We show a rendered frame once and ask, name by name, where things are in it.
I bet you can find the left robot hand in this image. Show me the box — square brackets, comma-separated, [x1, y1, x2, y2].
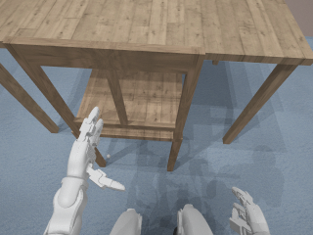
[67, 106, 126, 192]

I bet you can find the robot right thigh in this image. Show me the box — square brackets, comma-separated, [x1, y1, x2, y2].
[177, 208, 213, 235]

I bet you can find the robot thigh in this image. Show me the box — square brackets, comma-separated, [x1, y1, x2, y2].
[110, 211, 143, 235]
[177, 208, 213, 235]

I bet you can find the right robot hand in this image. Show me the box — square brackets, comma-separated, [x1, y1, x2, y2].
[229, 186, 270, 235]

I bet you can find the robot left forearm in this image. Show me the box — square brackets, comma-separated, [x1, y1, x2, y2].
[43, 176, 89, 235]

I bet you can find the chair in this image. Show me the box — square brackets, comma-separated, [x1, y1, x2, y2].
[2, 36, 205, 172]

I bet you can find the robot left thigh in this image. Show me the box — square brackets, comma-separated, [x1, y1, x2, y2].
[110, 211, 143, 235]

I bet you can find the table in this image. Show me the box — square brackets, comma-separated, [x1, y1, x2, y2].
[0, 0, 313, 145]

